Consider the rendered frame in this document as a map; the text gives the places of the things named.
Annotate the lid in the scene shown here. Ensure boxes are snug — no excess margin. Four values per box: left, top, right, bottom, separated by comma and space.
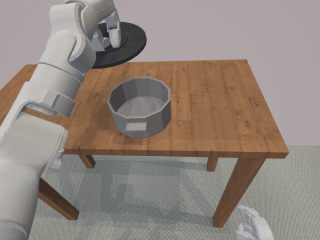
91, 22, 147, 69

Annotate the table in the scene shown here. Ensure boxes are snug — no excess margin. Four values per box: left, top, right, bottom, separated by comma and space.
0, 59, 289, 228

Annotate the left robot upper arm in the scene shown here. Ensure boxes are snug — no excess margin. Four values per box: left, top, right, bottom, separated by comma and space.
0, 112, 69, 240

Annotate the knob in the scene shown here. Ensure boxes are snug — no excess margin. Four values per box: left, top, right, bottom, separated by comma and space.
98, 25, 112, 38

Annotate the pot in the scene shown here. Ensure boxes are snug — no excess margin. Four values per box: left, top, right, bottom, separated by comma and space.
107, 76, 171, 138

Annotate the right robot hand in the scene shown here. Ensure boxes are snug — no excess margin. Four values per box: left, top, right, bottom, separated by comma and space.
236, 205, 275, 240

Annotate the robot left forearm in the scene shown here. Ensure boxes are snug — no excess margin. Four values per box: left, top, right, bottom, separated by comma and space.
0, 0, 99, 149

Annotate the left robot hand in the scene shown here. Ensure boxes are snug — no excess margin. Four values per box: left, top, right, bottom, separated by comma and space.
65, 0, 121, 52

